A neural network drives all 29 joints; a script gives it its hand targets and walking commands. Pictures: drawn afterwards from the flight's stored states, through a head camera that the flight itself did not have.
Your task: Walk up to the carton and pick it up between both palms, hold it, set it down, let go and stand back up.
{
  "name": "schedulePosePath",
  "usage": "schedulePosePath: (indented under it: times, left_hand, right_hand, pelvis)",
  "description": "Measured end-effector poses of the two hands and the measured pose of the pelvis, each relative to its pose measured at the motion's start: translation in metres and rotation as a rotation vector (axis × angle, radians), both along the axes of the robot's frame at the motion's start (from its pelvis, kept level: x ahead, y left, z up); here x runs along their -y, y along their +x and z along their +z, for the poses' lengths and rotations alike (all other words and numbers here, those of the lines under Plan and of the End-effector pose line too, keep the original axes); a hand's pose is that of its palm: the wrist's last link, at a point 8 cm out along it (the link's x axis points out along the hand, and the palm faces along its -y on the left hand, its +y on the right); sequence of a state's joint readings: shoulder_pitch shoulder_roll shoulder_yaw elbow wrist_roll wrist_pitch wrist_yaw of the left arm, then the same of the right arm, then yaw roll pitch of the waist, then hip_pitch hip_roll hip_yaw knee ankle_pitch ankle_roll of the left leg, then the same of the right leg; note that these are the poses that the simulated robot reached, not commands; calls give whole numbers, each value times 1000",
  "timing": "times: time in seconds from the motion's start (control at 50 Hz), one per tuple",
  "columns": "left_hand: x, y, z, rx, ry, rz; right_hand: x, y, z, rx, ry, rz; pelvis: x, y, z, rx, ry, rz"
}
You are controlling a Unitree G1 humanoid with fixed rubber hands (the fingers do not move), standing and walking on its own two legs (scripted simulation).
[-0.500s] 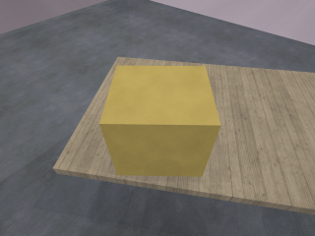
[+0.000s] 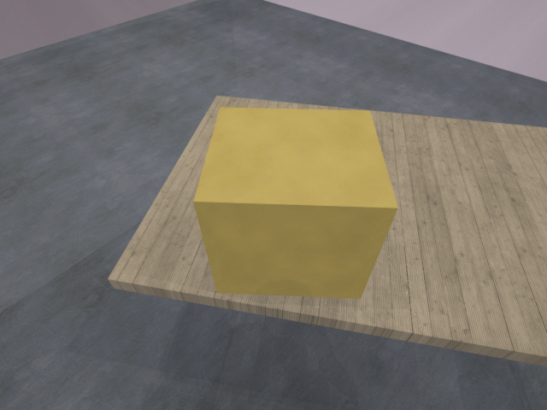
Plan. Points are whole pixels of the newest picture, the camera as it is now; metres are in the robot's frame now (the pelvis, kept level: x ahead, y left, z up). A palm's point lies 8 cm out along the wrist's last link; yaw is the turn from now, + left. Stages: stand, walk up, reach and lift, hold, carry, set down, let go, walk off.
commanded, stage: walk up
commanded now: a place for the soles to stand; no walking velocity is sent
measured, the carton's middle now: (291, 204) +0.46 -0.02 +0.05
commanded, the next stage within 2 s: reach and lift in 0.50 s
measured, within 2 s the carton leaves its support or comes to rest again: neither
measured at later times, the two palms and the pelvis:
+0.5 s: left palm out of the picture -0.01 +0.23 -0.14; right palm out of the picture +0.03 -0.25 -0.14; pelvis +0.00 -0.01 +0.00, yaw +1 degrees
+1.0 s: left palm out of the picture +0.15 +0.22 -0.10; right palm out of the picture +0.16 -0.24 -0.10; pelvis +0.02 -0.01 +0.00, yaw +1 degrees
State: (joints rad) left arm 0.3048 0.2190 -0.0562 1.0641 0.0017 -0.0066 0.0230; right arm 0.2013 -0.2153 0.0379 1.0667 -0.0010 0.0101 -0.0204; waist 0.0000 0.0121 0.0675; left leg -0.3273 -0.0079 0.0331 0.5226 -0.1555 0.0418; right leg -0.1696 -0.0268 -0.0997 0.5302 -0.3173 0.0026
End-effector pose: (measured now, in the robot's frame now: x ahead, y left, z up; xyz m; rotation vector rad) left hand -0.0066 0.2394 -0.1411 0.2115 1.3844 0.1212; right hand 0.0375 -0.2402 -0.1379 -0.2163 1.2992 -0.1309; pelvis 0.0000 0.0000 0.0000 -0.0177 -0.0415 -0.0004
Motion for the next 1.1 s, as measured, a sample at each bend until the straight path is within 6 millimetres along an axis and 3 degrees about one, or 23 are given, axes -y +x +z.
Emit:
schedulePosePath:
  times: [0.26, 0.52, 0.56, 0.6, 0.72, 0.8, 0.88, 1.02, 1.1]
  left_hand:
    - [2, -7, 0, -9, 3, 14]
    - [12, 3, -2, -14, -9, 32]
    - [7, 23, -3, -63, -10, 71]
    - [1, 57, 2, -61, -3, 88]
    - [2, 176, 52, 134, 10, 18]
    - [15, 210, 75, 240, -20, -38]
    - [26, 206, 71, 253, -49, -68]
    - [22, 153, 41, 170, -65, 20]
    - [14, 139, 36, 182, -46, 64]
  right_hand:
    - [3, -11, -2, -26, -2, -5]
    - [7, -3, -4, -13, 11, -19]
    - [8, 17, -4, -6, 24, -55]
    - [7, 47, 2, 24, 34, -58]
    - [0, 144, 39, 189, 53, 21]
    - [0, 173, 59, 289, 63, 23]
    - [3, 163, 55, 300, 63, 6]
    - [3, 116, 40, 257, 49, -30]
    - [-5, 104, 37, 248, 55, -27]
  pelvis:
    - [2, -2, -1, -6, -1, 9]
    - [10, -1, -2, 6, -1, 16]
    - [11, -5, -3, 6, -3, 17]
    - [11, -9, -4, 1, -6, 20]
    - [12, -12, -1, -42, -11, 24]
    - [10, -4, -1, -67, -9, 22]
    - [8, 8, -2, -80, -5, 22]
    - [7, 19, -3, -85, 1, 22]
    - [8, 20, -3, -82, 1, 27]
